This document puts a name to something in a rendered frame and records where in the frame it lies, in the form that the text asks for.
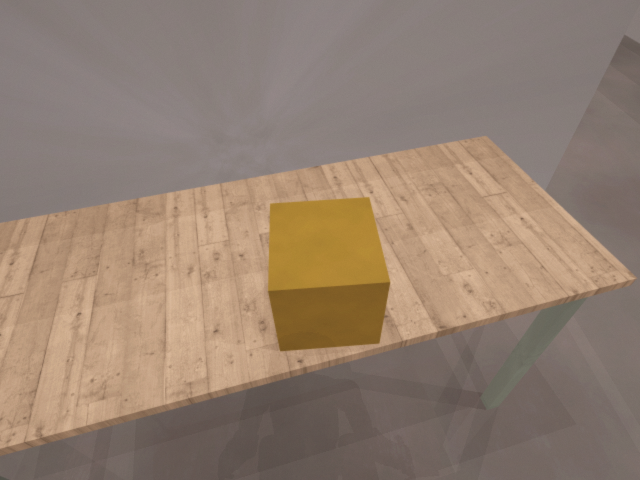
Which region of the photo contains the table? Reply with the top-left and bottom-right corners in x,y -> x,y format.
0,136 -> 637,480

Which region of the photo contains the carton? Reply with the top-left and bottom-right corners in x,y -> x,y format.
268,197 -> 390,351

